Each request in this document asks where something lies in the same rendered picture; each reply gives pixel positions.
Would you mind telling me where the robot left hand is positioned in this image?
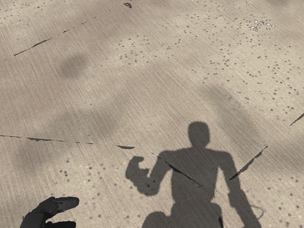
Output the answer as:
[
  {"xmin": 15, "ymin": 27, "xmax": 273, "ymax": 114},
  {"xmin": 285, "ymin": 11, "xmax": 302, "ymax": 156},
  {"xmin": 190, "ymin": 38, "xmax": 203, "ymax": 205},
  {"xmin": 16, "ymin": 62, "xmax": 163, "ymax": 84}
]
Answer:
[{"xmin": 20, "ymin": 197, "xmax": 80, "ymax": 228}]

